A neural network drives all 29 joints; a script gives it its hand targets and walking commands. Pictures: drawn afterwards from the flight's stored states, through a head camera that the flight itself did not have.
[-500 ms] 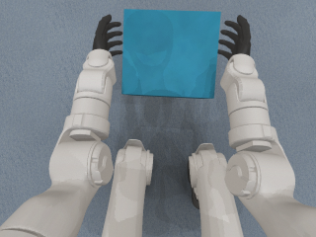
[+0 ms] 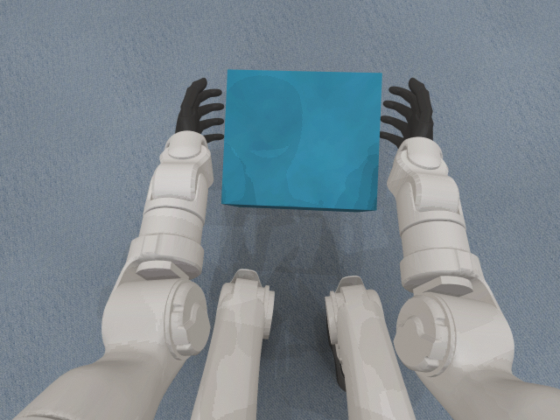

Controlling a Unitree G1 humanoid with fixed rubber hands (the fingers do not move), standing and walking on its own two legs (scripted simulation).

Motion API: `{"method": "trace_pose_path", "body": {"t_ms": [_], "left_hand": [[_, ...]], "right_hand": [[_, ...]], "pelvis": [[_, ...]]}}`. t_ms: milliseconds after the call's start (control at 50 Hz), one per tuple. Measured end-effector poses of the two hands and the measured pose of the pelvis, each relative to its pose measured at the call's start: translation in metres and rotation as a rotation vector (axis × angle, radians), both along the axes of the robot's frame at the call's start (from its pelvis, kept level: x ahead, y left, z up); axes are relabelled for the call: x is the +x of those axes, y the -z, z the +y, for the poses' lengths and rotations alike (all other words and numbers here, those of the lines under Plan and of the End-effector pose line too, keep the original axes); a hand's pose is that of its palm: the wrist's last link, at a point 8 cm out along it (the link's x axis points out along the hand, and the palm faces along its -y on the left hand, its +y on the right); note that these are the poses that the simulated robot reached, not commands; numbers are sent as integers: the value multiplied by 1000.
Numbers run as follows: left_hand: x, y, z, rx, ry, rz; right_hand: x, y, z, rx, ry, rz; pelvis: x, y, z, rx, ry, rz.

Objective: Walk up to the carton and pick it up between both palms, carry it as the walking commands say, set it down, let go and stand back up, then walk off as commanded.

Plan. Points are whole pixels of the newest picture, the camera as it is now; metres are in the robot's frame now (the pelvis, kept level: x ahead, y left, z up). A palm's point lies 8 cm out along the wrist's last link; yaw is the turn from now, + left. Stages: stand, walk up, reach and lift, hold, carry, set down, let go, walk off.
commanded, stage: reach and lift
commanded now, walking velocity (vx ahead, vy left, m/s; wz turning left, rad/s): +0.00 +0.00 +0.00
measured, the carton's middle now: (300, 149) +0.50 +0.02 -0.16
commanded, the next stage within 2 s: none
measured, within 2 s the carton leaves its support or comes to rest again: neither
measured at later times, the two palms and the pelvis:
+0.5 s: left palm (175, 125) +0.47 +0.17 +0.00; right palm (440, 130) +0.47 -0.13 +0.01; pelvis +0.02 +0.00 +0.06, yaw +0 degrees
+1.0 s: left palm (147, 109) +0.45 +0.17 +0.08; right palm (485, 115) +0.45 -0.13 +0.09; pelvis +0.04 +0.00 +0.13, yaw +1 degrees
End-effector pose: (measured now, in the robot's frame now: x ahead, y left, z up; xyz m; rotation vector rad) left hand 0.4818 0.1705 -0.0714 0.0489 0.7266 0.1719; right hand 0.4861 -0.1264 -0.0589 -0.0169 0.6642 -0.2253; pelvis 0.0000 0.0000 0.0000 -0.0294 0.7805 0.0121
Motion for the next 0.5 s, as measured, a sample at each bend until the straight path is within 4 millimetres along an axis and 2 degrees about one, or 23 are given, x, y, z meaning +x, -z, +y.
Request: {"method": "trace_pose_path", "body": {"t_ms": [500], "left_hand": [[-15,-72,-1,-7,-22,-7]], "right_hand": [[-15,-71,-1,4,0,2]], "pelvis": [[19,-61,4,0,-7,-58]]}}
